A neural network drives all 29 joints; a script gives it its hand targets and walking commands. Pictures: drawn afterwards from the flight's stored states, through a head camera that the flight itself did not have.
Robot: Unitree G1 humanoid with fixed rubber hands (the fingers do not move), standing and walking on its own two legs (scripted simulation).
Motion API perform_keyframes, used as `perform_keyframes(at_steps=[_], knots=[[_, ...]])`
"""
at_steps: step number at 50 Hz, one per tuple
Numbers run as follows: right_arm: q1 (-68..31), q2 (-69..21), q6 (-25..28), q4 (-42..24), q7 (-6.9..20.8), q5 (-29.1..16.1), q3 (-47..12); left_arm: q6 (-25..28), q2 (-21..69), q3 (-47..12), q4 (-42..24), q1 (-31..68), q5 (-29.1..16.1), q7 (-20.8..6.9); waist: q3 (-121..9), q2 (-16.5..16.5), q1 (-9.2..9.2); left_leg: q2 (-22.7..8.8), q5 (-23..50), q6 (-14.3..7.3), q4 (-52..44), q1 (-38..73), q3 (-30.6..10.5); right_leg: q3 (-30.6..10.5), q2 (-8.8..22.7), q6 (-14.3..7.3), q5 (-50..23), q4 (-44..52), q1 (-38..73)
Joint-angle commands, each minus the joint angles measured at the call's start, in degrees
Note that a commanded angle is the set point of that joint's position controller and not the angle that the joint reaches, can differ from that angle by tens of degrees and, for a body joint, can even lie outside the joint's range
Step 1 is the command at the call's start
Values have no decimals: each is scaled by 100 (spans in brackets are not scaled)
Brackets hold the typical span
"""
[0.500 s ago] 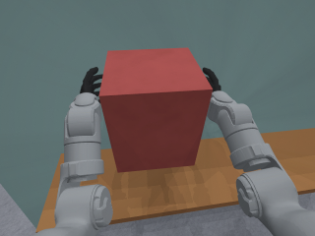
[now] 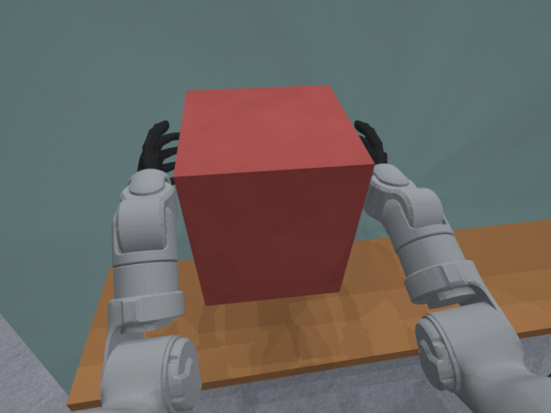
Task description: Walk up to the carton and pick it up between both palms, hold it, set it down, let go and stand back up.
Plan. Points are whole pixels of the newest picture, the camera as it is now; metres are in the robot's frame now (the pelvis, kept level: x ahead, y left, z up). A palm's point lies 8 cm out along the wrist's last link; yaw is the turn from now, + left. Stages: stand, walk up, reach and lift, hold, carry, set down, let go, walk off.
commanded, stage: hold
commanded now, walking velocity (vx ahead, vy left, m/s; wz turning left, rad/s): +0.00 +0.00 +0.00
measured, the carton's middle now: (266, 196) +0.37 +0.01 +0.19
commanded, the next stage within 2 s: none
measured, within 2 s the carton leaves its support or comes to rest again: neither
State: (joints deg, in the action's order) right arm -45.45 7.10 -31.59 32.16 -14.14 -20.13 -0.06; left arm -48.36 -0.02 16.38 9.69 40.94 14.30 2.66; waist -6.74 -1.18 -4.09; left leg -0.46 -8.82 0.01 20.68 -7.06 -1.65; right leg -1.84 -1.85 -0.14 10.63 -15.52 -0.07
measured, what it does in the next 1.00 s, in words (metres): stands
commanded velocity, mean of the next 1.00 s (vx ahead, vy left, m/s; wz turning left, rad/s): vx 0.00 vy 0.00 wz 0.00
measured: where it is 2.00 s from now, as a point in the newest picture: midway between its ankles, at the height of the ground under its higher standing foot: outside the picture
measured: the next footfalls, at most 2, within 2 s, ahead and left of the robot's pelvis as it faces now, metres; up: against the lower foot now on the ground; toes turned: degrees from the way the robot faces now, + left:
none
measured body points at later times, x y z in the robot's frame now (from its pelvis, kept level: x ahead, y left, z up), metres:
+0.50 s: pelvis +0.00 +0.00 +0.00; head -0.09 +0.02 +0.44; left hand +0.38 +0.16 +0.25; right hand +0.38 -0.15 +0.24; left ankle +0.03 +0.12 -0.75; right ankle -0.02 -0.12 -0.75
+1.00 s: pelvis +0.00 +0.00 +0.00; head -0.07 +0.03 +0.44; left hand +0.37 +0.16 +0.24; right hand +0.38 -0.15 +0.23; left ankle +0.03 +0.12 -0.75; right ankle -0.02 -0.12 -0.75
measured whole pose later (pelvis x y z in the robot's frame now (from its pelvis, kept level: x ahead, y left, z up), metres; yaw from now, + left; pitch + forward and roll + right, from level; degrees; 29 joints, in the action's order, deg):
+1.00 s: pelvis +0.00 +0.00 +0.00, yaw +0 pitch -5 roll -1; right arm -45.5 7.1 -31.2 32.7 -14.2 -20.5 -0.1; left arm -48.2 -0.3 16.0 10.1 41.1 14.6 2.4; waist -6.7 -1.6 -4.5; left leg -0.2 -9.1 -0.2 20.8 -7.1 -1.7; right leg -2.0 -1.7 0.1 10.6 -15.2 0.0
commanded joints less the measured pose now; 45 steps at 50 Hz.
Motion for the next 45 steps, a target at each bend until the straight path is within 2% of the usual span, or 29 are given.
perform_keyframes(at_steps=[1, 8, 17, 36, 45], knots=[[-5672, -3947, 266, -2047, 509, -644, -1957, 406, 3489, -2893, -361, 4697, -1096, -879, -2040, 239, -15, 157, 1239, 92, -90, 1476, 64, 146, -181, 381, -1120, 301, -546], [-5790, -3993, 212, -1760, 510, -583, -1757, 455, 3433, -2676, -6, 4852, -1066, -959, -1930, 199, -28, 198, 965, 35, -169, 1367, 94, 108, -130, 428, -973, 367, -616], [-5850, -3987, 202, -1623, 502, -643, -1694, 528, 3388, -2528, 104, 4974, -1046, -972, -2048, 233, -20, 217, 1082, 61, -138, 1388, 89, 114, -145, 455, -1089, 344, -571], [-5566, -3822, 262, -1821, 540, -743, -1818, 466, 3628, -2909, -417, 4797, -1113, -846, -2128, 533, -121, 136, 1743, 240, -2, 1582, 5, 191, -243, 332, -1282, 257, -499], [-5497, -3811, 313, -2089, 545, -754, -1980, 429, 3631, -3024, -674, 4624, -1112, -817, -2184, 500, -81, 117, 1921, 260, 24, 1651, -3, 205, -252, 315, -1432, 239, -418]])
